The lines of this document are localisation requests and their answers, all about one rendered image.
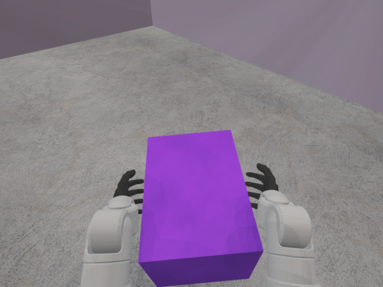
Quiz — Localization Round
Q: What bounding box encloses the left robot forearm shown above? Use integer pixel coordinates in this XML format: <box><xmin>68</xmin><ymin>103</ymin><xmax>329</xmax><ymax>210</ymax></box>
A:
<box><xmin>80</xmin><ymin>196</ymin><xmax>139</xmax><ymax>287</ymax></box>

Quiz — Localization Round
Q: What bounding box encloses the carton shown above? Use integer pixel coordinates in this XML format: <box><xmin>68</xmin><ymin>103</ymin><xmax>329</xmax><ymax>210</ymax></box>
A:
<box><xmin>138</xmin><ymin>130</ymin><xmax>263</xmax><ymax>287</ymax></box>

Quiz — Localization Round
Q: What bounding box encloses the left robot hand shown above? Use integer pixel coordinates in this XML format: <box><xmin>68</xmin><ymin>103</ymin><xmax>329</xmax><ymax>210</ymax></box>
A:
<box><xmin>113</xmin><ymin>170</ymin><xmax>144</xmax><ymax>214</ymax></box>

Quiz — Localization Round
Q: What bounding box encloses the right robot forearm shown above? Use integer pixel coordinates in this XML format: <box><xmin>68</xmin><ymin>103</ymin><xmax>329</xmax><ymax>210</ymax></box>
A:
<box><xmin>256</xmin><ymin>190</ymin><xmax>322</xmax><ymax>287</ymax></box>

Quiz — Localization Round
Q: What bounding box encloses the right robot hand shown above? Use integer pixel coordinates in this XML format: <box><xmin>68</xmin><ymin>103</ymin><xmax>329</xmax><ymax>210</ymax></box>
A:
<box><xmin>245</xmin><ymin>163</ymin><xmax>279</xmax><ymax>209</ymax></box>

